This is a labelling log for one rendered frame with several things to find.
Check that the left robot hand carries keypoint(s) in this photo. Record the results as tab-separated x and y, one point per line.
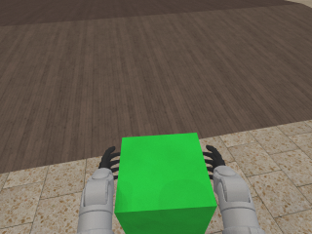
107	163

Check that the robot left forearm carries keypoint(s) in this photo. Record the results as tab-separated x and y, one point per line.
96	204

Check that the carton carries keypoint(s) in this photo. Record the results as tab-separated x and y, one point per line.
163	185

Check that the robot right forearm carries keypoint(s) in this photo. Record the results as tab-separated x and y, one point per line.
235	202

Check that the right robot hand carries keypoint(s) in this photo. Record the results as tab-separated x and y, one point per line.
216	159

